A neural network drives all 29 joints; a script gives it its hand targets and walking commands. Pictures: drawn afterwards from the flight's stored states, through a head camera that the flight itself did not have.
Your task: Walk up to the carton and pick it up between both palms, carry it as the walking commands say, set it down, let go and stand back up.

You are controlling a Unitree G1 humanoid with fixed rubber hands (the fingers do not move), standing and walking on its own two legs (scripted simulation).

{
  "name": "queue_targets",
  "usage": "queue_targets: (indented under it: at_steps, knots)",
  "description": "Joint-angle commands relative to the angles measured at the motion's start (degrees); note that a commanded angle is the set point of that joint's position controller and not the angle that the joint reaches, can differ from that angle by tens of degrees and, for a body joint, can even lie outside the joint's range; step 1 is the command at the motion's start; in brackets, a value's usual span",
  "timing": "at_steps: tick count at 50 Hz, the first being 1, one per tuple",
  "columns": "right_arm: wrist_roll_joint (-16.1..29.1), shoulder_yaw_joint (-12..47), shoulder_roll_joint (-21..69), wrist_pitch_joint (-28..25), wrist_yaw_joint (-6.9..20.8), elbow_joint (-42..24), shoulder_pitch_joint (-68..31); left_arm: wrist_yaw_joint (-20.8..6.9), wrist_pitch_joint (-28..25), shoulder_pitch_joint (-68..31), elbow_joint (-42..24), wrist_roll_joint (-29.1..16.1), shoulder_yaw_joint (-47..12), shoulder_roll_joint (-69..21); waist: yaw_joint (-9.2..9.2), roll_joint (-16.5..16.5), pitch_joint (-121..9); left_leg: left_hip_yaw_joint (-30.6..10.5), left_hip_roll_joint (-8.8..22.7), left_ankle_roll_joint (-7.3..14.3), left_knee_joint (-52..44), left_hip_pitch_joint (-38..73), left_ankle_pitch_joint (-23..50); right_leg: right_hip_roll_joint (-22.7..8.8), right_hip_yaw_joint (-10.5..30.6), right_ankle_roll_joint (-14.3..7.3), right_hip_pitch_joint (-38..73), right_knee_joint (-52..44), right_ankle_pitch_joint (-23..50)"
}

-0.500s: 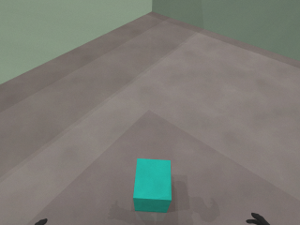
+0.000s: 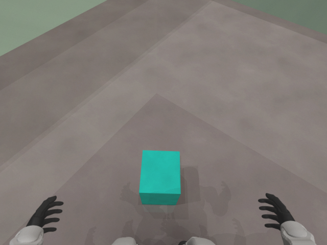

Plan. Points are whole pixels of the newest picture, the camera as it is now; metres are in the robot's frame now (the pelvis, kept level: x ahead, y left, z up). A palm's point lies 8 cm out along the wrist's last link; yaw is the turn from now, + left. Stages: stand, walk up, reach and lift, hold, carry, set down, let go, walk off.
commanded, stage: reach and lift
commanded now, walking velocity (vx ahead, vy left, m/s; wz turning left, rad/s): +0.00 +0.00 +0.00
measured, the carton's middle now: (160, 179) +0.45 +0.01 -0.63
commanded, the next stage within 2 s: none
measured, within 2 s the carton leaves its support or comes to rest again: neither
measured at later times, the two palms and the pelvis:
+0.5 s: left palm (69, 192) +0.26 +0.28 -0.14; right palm (248, 191) +0.27 -0.25 -0.13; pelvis -0.02 +0.01 -0.05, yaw -1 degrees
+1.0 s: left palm (100, 156) +0.39 +0.22 -0.19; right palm (223, 157) +0.40 -0.21 -0.19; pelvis -0.05 +0.02 -0.09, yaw -2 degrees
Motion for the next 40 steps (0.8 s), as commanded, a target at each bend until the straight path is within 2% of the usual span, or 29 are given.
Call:
queue_targets:
  at_steps: [1, 2, 4, 7, 13, 22, 28, 33, 40]
  knots:
    - [1.0, -1.8, -8.0, 2.0, -0.2, -5.5, 2.0, -0.3, 2.2, 4.4, -5.4, 0.2, 5.8, 8.8, 1.58, 1.6, -10.8, 4.2, -5.8, 0.2, -4.4, -4.3, 3.4, 3.9, 3.2, 1.5, 8.4, -2.7, 0.9]
    - [1.3, -1.1, -7.3, 1.6, -0.4, -6.8, 0.1, -0.4, 1.9, 3.6, -6.2, -0.3, 5.6, 7.8, 2.38, 1.3, -12.2, 4.0, -5.9, 0.2, -3.0, -5.3, 6.0, 3.7, 4.3, 1.6, 8.2, -1.7, 4.3]
    - [1.3, -0.3, -6.2, 0.8, -0.9, -8.6, -3.4, -0.7, 0.9, 1.3, -7.4, -1.3, 4.8, 6.3, 2.52, 0.0, -14.8, 3.6, -5.8, 0.1, 0.4, -9.0, 9.2, 3.5, 5.4, 1.9, 6.9, 1.3, 9.6]
    - [1.7, 0.4, -4.7, 0.5, -1.9, -9.1, -7.1, -1.0, 0.0, -2.4, -8.4, -3.1, 4.1, 6.2, 1.73, -1.4, -18.6, 3.5, -5.7, -0.1, 5.5, -14.3, 10.9, 3.2, 5.8, 2.2, 2.9, 6.1, 13.8]
    - [1.9, -0.8, -4.4, 0.7, -3.7, -7.7, -8.7, 0.6, -0.1, -4.8, -9.1, -4.1, 3.4, 6.4, 0.01, -0.9, -29.5, 2.3, -5.9, -1.0, 11.5, -20.2, 17.1, 3.6, 5.5, 1.8, -2.7, 12.4, 22.5]
    - [1.9, -2.4, -4.3, 1.4, -3.1, -5.0, -21.0, 2.3, 1.0, -19.4, -6.8, -6.0, 2.3, 2.7, -1.1, 1.3, -34.3, 1.8, -5.0, -0.9, 13.6, -25.9, 10.8, 4.4, 3.6, 1.2, -16.6, 14.7, 10.4]
    - [3.4, -2.9, -5.0, 1.5, -2.6, -3.1, -32.7, 3.5, 1.8, -30.6, -5.3, -6.2, 2.8, 2.3, -0.19, 1.6, -38.2, 2.2, -4.6, -0.6, 14.8, -29.3, 5.2, 4.4, 2.8, 1.0, -22.5, 16.3, 4.6]
    - [4.3, -3.1, -5.7, 1.7, -2.3, -1.0, -43.0, 4.4, 2.4, -39.5, -3.1, -6.8, 3.4, 1.9, 0.58, 0.7, -42.8, 2.7, -4.7, -0.2, 15.9, -31.9, 2.5, 4.5, 2.6, 1.4, -25.9, 18.0, 2.5]
    - [3.7, -4.2, -5.1, 0.6, -3.0, 4.1, -54.5, 5.1, 1.2, -50.2, 0.1, -7.2, 4.5, 1.3, 0.24, -0.9, -50.3, 3.3, -5.2, -0.2, 18.5, -35.5, 3.5, 4.8, 2.4, 2.1, -30.3, 20.9, 4.2]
